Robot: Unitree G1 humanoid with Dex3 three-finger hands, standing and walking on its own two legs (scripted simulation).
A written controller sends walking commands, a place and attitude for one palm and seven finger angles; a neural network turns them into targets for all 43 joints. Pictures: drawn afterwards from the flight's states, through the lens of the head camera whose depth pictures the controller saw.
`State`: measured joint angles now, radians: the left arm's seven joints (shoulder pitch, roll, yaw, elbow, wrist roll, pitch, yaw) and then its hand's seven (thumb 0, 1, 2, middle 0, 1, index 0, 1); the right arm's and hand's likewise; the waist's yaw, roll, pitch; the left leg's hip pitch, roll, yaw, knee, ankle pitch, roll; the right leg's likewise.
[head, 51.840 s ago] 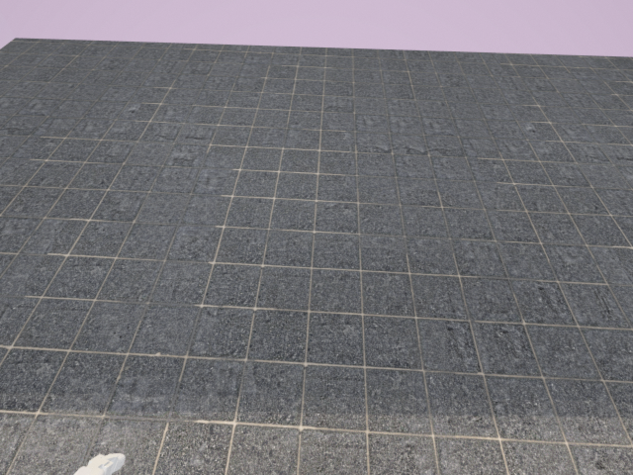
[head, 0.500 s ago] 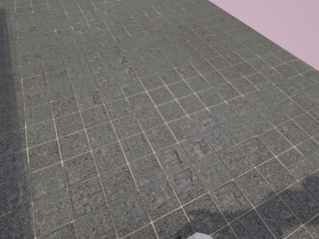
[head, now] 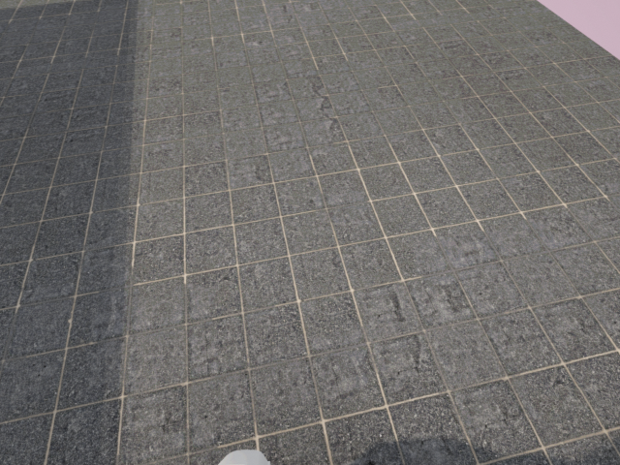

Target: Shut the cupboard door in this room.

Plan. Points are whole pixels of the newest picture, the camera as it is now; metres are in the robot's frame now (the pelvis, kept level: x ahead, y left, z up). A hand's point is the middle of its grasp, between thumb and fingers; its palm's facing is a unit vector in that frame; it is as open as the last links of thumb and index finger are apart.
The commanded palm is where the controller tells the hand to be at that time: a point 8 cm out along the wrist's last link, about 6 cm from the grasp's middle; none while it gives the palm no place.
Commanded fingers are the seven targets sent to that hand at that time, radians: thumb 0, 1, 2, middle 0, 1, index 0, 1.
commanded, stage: turn or walk to find it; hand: left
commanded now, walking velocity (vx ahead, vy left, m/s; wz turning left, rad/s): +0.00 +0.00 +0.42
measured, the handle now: out of the picture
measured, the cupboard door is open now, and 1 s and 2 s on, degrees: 55 55 55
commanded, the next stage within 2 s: none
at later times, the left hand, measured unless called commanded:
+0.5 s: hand out of the picture +0.08 +0.23 -0.16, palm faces +0.21 -0.94 -0.26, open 7.4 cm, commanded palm none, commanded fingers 0.00 0.90 0.90 -0.20 -0.30 -0.20 -0.30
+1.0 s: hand out of the picture -0.06 +0.22 -0.19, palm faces +0.48 -0.84 -0.25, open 7.4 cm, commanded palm none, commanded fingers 0.00 0.90 0.90 -0.20 -0.30 -0.20 -0.30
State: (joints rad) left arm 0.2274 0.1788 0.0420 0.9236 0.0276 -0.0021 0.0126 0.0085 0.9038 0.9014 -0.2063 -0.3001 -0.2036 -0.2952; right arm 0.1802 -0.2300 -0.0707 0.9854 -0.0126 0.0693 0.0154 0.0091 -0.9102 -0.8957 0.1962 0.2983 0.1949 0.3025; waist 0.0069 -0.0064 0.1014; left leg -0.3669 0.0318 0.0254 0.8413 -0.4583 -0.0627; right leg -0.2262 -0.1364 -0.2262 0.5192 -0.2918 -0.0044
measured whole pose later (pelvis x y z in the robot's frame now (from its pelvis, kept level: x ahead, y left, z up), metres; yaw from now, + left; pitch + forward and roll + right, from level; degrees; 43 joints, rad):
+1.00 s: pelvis +0.02 +0.02 -0.01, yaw +26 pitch +1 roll +1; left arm 0.26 0.25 0.07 0.97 0.02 0.04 0.02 0.01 0.91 0.90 -0.21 -0.30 -0.20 -0.29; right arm 0.12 -0.21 -0.05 0.93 -0.01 0.03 0.01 0.01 -0.91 -0.90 0.20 0.30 0.20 0.30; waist 0.03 -0.06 0.10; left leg -0.28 0.01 0.08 0.60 -0.30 0.01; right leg -0.32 -0.16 -0.21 0.79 -0.50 0.05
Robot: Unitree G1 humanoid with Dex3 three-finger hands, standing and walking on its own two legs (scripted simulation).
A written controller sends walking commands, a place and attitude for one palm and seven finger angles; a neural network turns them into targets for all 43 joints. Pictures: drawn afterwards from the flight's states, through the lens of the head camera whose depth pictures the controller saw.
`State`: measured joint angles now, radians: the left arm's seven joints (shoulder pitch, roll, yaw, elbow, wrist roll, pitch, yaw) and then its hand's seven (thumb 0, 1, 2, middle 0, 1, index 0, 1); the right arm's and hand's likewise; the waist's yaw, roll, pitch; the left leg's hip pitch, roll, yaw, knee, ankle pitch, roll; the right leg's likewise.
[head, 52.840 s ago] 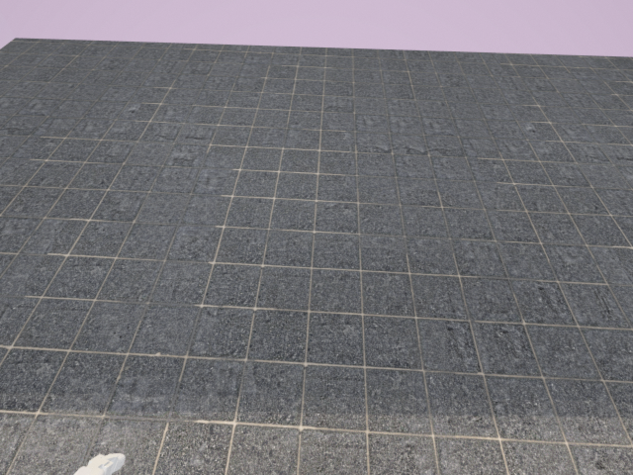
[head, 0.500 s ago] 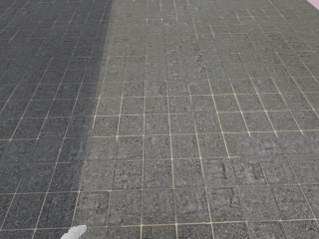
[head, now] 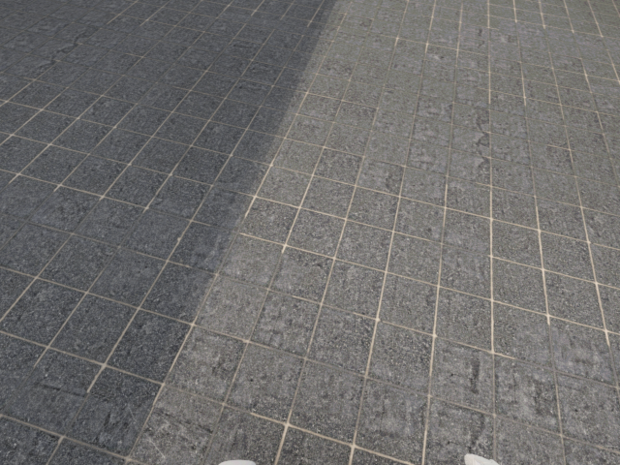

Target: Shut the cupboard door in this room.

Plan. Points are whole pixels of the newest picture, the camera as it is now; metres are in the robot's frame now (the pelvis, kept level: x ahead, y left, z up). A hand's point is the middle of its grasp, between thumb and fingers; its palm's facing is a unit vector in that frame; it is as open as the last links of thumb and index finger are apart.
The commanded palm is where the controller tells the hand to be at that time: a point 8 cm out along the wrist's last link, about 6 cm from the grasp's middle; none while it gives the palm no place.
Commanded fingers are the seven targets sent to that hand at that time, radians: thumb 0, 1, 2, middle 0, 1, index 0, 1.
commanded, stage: turn or walk to find it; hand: left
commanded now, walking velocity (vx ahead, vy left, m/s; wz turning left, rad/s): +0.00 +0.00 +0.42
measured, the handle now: out of the picture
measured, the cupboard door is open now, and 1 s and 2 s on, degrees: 55 55 55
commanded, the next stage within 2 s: none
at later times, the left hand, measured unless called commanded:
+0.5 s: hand out of the picture +0.07 +0.17 -0.13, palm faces +0.22 -0.94 -0.28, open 7.4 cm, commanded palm none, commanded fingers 0.00 0.90 0.90 -0.20 -0.30 -0.20 -0.30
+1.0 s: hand out of the picture -0.02 +0.21 -0.15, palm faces +0.47 -0.84 -0.26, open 7.4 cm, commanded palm none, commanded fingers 0.00 0.90 0.90 -0.20 -0.30 -0.20 -0.30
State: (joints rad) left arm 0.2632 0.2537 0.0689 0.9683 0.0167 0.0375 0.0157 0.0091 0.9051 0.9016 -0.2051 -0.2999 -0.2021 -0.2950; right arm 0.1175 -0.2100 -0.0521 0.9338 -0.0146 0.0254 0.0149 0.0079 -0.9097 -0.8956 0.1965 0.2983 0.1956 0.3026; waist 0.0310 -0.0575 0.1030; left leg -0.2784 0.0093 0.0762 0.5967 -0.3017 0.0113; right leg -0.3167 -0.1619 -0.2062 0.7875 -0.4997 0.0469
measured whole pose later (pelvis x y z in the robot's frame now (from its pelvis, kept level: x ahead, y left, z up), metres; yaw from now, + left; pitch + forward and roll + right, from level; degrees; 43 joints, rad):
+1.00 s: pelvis +0.03 -0.02 +0.01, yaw +25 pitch +0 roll +0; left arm 0.20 0.25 0.07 0.96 0.01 0.05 0.01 0.01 0.91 0.90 -0.20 -0.30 -0.20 -0.29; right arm 0.15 -0.19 -0.04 0.94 -0.02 0.02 -0.01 0.01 -0.91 -0.90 0.20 0.30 0.20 0.30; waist 0.02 -0.01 0.08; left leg -0.23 0.01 -0.01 0.49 -0.27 0.00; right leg -0.44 -0.09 -0.07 0.95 -0.47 0.08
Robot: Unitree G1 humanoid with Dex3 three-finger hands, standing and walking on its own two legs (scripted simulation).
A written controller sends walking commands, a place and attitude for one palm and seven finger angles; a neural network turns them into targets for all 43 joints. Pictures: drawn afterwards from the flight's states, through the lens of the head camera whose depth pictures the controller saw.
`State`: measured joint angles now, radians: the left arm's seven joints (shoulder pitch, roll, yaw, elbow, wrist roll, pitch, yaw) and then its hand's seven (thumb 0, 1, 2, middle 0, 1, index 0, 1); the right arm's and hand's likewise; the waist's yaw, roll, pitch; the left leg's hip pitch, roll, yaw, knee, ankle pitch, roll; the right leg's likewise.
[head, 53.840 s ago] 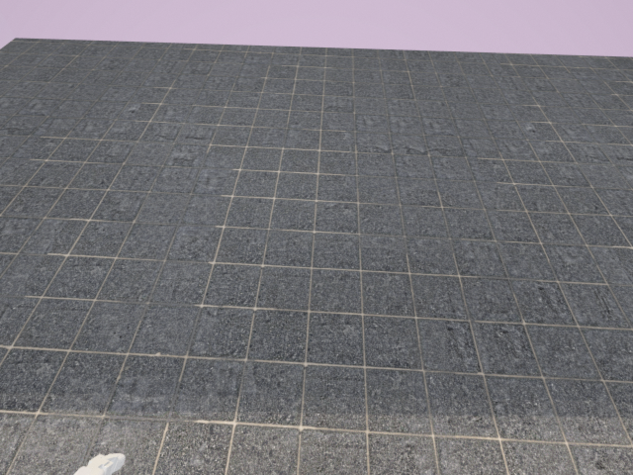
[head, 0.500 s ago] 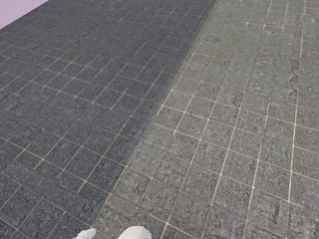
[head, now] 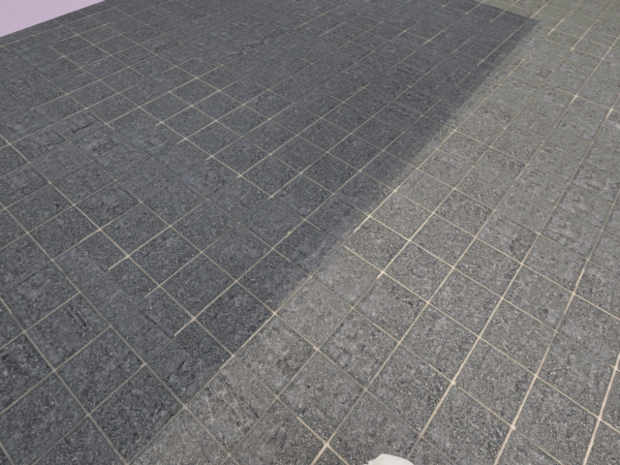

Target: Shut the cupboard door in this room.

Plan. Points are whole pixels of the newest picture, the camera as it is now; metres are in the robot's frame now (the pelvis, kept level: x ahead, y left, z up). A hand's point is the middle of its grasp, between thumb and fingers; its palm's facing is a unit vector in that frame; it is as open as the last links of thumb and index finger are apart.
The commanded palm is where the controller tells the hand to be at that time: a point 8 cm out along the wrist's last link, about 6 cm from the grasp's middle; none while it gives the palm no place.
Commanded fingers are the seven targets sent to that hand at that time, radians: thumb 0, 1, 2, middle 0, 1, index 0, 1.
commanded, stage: turn or walk to find it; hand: left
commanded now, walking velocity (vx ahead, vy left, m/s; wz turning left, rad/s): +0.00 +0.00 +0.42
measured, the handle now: out of the picture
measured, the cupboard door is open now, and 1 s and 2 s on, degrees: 55 55 55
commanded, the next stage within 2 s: none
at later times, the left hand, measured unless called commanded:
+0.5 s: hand out of the picture -0.01 +0.17 -0.17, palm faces +0.29 -0.93 -0.24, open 7.4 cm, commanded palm none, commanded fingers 0.00 0.90 0.90 -0.20 -0.30 -0.20 -0.30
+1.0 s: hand out of the picture +0.04 +0.20 -0.16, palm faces +0.44 -0.86 -0.25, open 7.4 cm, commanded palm none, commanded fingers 0.00 0.90 0.90 -0.20 -0.30 -0.20 -0.30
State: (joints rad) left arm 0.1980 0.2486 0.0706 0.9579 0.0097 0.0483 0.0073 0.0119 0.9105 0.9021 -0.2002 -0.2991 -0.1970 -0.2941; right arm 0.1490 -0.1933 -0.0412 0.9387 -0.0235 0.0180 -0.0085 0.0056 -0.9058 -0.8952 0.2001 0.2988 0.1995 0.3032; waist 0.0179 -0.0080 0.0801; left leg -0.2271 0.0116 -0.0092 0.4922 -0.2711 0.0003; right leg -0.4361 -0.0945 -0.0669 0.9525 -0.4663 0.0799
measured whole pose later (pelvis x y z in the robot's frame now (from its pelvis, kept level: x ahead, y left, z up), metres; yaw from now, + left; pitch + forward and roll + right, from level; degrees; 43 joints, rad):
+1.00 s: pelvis +0.02 -0.02 +0.00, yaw +26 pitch +1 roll +0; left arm 0.12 0.21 0.05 0.91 0.00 0.03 0.01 0.01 0.91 0.90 -0.20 -0.30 -0.20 -0.29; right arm 0.22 -0.19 -0.05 0.96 -0.02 0.03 -0.01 0.01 -0.91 -0.89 0.20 0.30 0.20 0.30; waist -0.03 0.02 0.07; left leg -0.26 -0.04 -0.07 0.52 -0.28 0.01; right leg -0.32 -0.04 -0.06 0.65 -0.35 0.07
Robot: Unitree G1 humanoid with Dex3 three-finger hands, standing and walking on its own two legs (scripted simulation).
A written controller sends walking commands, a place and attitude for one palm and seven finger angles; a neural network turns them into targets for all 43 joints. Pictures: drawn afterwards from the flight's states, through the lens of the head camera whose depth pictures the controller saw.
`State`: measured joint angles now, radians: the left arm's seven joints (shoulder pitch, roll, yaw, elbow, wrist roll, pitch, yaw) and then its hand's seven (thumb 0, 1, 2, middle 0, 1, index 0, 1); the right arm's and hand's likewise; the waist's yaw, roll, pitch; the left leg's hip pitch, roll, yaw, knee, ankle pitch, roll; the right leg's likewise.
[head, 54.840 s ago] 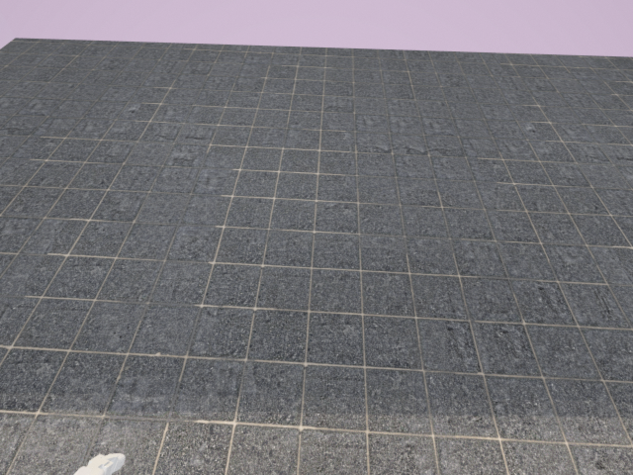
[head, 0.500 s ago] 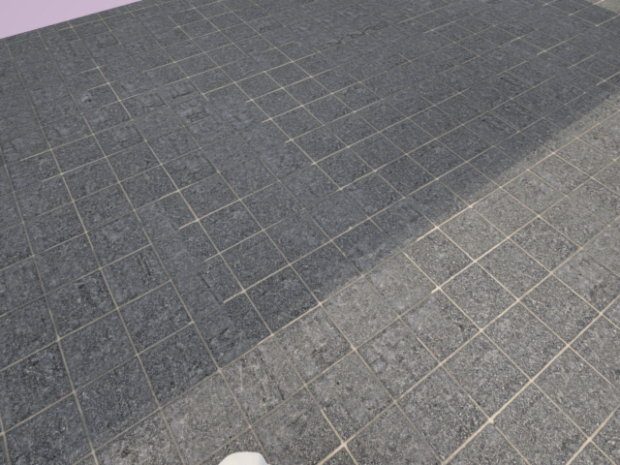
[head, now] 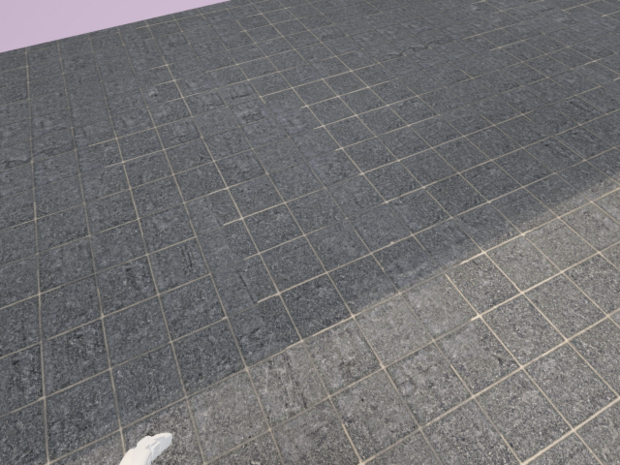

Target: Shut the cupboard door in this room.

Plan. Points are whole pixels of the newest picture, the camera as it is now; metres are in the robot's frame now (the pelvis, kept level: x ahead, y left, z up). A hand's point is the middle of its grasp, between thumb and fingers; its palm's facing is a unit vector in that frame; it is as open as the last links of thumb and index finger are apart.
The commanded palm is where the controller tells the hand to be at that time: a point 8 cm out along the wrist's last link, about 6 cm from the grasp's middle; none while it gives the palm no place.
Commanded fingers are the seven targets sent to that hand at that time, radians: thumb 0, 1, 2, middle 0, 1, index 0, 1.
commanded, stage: turn or walk to find it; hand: left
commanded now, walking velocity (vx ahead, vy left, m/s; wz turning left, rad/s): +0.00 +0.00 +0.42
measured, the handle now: out of the picture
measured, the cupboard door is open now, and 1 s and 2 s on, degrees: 55 55 55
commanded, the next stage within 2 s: stand and wait in 1.68 s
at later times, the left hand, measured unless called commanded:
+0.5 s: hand out of the picture -0.05 +0.21 -0.18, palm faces +0.31 -0.92 -0.26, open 7.4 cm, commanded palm none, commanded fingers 0.00 0.90 0.90 -0.20 -0.30 -0.20 -0.30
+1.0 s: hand out of the picture +0.02 +0.19 -0.15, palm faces +0.45 -0.85 -0.27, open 7.4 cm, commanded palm none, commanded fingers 0.00 0.90 0.90 -0.20 -0.30 -0.20 -0.30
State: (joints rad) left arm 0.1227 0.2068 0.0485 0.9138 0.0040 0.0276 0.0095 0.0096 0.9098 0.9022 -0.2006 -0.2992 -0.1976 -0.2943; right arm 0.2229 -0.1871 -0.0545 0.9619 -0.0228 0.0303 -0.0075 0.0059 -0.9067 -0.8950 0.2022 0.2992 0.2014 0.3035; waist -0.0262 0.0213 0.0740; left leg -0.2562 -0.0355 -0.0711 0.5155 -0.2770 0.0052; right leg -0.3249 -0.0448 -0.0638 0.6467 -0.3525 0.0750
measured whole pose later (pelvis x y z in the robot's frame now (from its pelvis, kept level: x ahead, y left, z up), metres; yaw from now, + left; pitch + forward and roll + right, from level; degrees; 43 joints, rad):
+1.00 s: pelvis +0.02 -0.02 +0.00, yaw +27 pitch +0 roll +1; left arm 0.17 0.16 0.03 0.89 0.02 0.00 0.02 0.01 0.91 0.90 -0.20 -0.30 -0.20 -0.29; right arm 0.21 -0.23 -0.08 0.97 -0.02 0.07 0.01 0.01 -0.91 -0.90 0.20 0.30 0.20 0.30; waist -0.02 0.06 0.09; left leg -0.44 -0.03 -0.05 1.05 -0.47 -0.02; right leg -0.28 -0.07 -0.14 0.58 -0.31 -0.02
